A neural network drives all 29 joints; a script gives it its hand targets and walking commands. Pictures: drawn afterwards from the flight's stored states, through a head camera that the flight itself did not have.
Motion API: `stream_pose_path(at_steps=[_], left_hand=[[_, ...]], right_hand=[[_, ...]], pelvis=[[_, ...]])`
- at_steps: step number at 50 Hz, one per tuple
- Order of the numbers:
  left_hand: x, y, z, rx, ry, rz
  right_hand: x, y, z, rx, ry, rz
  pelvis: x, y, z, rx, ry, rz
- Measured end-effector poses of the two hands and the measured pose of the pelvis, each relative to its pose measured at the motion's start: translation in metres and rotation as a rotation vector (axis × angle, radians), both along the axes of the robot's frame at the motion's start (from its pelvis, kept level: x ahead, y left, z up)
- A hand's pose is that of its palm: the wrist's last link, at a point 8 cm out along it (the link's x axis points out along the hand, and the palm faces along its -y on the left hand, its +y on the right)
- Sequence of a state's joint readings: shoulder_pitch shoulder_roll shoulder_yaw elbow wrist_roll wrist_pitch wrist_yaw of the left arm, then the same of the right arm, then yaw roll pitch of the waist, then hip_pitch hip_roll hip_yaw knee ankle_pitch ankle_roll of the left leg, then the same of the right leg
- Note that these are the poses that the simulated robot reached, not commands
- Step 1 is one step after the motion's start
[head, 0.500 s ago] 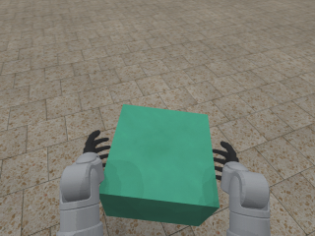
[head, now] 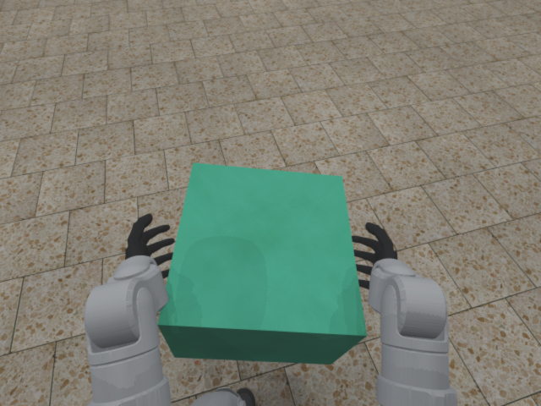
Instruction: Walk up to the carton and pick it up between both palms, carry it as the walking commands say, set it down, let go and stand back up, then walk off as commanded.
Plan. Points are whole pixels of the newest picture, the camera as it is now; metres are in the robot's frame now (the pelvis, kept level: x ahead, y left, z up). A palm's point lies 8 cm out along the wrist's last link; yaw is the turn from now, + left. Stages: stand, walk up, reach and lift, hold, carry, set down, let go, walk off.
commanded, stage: carry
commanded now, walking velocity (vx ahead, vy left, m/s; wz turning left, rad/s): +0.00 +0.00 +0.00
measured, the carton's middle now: (261, 263) +0.33 +0.03 -0.01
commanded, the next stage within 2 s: none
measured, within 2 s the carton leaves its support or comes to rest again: neither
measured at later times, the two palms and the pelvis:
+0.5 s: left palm (93, 294) +0.23 +0.22 +0.10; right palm (372, 318) +0.22 -0.10 +0.09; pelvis -0.04 +0.05 +0.02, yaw +0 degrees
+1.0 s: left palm (87, 321) +0.20 +0.22 +0.10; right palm (374, 346) +0.19 -0.10 +0.08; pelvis -0.08 +0.06 +0.01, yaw +1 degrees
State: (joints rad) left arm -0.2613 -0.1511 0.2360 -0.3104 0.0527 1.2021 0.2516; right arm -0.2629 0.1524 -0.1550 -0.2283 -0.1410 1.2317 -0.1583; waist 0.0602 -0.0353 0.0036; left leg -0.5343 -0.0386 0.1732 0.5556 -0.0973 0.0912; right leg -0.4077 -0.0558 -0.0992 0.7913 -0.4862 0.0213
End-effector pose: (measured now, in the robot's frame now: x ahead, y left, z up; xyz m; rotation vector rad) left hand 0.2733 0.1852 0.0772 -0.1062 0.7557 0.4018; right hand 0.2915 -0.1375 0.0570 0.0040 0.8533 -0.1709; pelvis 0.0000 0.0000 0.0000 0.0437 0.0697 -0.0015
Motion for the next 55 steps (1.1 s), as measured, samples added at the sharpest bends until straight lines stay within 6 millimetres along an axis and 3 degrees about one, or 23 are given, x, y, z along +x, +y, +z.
stream_pose_path(at_steps=[4, 8, 14, 26, 38, 46, 55], left_hand=[[-0.004, -0.002, 0.009, 0.039, 0.014, -0.052], [-0.003, -0.005, 0.010, 0.012, 0.020, -0.117], [-0.001, 0.000, 0.015, 0.000, -0.036, -0.181], [-0.052, 0.038, 0.026, -0.003, -0.017, -0.100], [-0.081, 0.046, 0.018, -0.030, 0.010, -0.059], [-0.080, 0.040, 0.019, -0.009, 0.018, -0.078], [-0.072, 0.031, 0.019, 0.004, 0.017, -0.109]], right_hand=[[-0.021, -0.002, -0.004, 0.026, 0.010, -0.036], [-0.038, -0.005, 0.008, -0.012, 0.014, -0.091], [-0.049, 0.001, 0.026, -0.030, -0.040, -0.156], [-0.076, 0.037, 0.035, -0.039, -0.024, -0.066], [-0.093, 0.045, 0.035, -0.068, 0.003, -0.022], [-0.101, 0.039, 0.027, -0.043, 0.010, -0.045], [-0.101, 0.031, 0.025, -0.035, 0.010, -0.072]], pelvis=[[-0.009, 0.010, 0.007, -0.036, -0.017, 0.012], [-0.009, 0.019, 0.011, -0.021, -0.019, 0.004], [-0.018, 0.037, 0.010, -0.020, -0.024, -0.005], [-0.045, 0.053, 0.016, -0.056, -0.057, -0.001], [-0.068, 0.055, 0.016, -0.064, -0.059, 0.017], [-0.077, 0.055, 0.016, -0.069, -0.044, 0.015], [-0.073, 0.052, 0.016, -0.061, -0.031, 0.011]])
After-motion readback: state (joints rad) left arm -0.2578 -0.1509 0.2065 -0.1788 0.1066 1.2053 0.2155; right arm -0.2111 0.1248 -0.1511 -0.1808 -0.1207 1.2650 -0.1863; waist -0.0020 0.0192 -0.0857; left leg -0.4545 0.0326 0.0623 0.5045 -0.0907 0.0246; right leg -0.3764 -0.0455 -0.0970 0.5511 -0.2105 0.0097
